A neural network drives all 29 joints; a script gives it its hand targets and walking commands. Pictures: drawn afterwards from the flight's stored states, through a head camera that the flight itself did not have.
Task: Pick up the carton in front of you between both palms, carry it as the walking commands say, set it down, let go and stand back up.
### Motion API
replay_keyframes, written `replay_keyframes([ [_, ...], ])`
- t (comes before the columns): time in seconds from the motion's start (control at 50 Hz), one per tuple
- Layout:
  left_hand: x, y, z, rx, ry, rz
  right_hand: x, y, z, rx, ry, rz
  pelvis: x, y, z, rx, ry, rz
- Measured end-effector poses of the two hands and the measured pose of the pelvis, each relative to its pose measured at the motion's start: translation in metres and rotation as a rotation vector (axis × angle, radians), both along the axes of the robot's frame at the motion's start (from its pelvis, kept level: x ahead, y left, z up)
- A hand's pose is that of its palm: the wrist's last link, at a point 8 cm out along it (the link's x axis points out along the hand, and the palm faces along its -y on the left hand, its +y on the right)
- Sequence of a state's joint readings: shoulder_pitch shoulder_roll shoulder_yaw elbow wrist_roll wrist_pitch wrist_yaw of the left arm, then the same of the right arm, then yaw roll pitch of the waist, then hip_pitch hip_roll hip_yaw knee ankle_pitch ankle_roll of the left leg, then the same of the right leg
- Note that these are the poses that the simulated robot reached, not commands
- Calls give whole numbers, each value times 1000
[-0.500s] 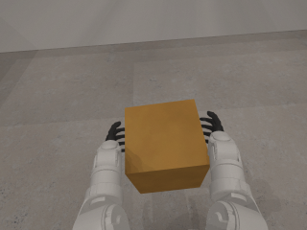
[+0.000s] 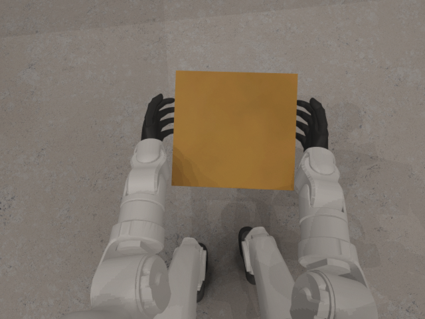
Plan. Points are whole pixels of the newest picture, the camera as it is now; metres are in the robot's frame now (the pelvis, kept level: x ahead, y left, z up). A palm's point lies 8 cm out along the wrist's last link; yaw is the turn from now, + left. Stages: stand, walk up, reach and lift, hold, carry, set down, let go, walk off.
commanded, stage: set down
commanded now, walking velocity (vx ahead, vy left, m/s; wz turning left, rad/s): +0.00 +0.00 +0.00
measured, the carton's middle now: (230, 137) +0.45 -0.04 -0.18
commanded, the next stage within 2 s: none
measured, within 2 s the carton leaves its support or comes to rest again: rests again in 1.58 s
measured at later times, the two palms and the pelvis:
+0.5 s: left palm (170, 131) +0.49 +0.10 -0.23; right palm (292, 143) +0.44 -0.19 -0.22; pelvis -0.03 +0.00 -0.13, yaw +1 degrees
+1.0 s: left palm (184, 133) +0.53 +0.09 -0.39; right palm (281, 150) +0.46 -0.20 -0.39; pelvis -0.04 +0.00 -0.23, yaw +1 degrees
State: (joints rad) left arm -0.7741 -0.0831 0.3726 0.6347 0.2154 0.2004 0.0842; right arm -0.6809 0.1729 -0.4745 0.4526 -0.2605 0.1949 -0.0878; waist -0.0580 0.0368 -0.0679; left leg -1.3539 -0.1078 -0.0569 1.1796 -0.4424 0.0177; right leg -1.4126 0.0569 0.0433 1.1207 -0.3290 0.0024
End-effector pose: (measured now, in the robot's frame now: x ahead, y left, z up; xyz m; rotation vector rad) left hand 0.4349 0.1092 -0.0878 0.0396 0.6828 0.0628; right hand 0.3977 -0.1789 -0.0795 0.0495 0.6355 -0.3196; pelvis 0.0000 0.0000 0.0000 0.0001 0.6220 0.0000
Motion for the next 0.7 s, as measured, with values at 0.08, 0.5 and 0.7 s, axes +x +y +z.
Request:
replay_keyframes([
  [0.08,9,-5,-22,3,1,-16,10,-6,-18,7,-1,0,0,1,-22,7,61,-7],
  [0.5,55,-8,-140,41,20,-77,38,-6,-141,-7,30,-38,-26,-4,-129,1,186,21],
  [0.7,72,-22,-199,53,40,-127,47,-20,-200,-14,55,-46,-39,-1,-174,3,172,16],
])
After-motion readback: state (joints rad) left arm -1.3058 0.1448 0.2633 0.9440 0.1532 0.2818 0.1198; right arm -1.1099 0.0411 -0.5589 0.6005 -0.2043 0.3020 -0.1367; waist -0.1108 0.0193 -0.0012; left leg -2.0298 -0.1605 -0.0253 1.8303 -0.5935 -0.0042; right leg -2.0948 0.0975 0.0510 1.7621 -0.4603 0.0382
